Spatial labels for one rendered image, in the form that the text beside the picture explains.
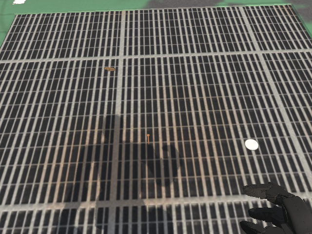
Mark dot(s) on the right robot hand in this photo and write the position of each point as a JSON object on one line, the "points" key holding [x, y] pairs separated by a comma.
{"points": [[293, 218]]}

